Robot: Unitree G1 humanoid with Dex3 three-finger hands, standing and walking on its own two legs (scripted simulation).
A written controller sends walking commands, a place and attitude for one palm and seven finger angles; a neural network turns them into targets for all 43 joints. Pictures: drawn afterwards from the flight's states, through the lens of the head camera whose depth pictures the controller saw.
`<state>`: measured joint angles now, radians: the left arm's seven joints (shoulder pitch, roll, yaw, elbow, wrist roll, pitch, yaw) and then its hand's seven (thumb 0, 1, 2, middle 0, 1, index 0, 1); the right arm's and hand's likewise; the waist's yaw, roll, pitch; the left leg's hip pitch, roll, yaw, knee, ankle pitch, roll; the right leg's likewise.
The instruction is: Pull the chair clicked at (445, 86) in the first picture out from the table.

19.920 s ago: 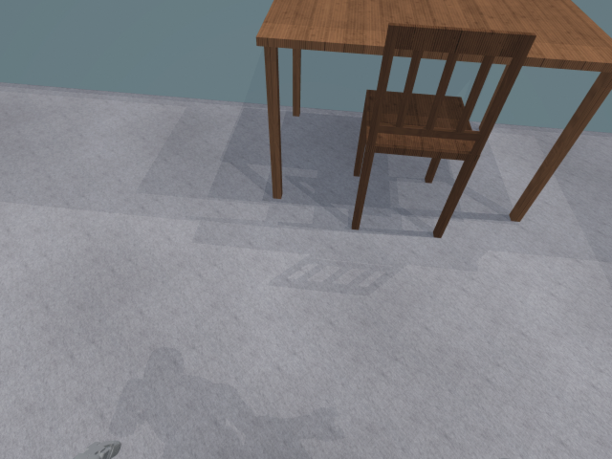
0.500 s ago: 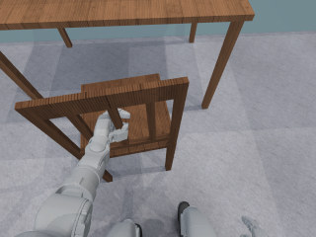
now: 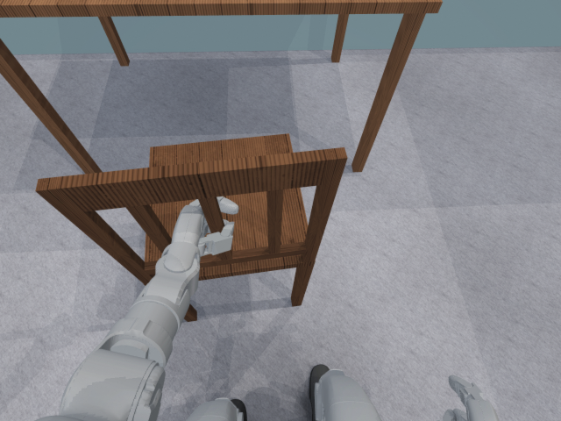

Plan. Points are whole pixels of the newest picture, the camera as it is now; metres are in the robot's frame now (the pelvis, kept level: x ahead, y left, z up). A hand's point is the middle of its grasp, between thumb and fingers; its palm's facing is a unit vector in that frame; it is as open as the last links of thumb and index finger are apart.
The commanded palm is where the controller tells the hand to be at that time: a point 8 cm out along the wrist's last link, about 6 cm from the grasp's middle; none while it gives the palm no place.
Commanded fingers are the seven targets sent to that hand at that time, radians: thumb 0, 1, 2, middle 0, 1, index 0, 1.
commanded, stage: step backward, pulling the chair out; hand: left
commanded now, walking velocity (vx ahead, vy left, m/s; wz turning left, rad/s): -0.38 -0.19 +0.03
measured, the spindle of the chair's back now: (218, 230) +0.41 +0.11 -0.10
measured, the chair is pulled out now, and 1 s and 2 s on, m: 0.43 0.70 0.70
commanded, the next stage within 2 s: stop walking, hand still on the chair in 0.30 s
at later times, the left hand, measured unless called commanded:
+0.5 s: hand (224, 328) +0.24 +0.08 -0.06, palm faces -0.06 -0.98 -0.17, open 5.5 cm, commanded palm +0.22 +0.13 -0.04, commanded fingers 0.00 0.90 0.90 -0.50 -1.45 -0.50 -1.45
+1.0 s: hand out of the picture +0.12 +0.09 -0.06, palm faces -0.10 -0.98 -0.16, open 5.5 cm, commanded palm +0.11 +0.14 -0.04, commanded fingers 0.00 0.90 0.90 -0.50 -1.45 -0.50 -1.45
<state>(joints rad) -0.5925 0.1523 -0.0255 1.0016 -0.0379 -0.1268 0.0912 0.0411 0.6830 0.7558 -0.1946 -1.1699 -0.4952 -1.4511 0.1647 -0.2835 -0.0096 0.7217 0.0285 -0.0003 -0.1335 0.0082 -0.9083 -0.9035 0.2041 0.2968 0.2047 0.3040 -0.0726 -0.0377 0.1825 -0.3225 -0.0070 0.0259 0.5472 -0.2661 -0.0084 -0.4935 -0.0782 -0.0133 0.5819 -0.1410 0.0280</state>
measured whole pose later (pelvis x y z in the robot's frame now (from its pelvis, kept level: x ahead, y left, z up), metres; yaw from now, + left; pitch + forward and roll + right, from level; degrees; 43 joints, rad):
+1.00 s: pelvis -0.14 -0.01 +0.01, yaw -2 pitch -1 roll +1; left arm -0.09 0.07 -0.11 0.77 -0.01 -0.14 0.09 0.04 0.65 0.79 -0.23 -1.19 -0.50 -1.45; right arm 0.24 -0.22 0.04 0.72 0.01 -0.02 -0.12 0.01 -0.91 -0.90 0.21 0.30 0.21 0.30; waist -0.02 0.04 0.02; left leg -0.16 0.02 0.02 0.47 -0.29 -0.02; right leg -0.30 -0.04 -0.02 0.47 -0.15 0.01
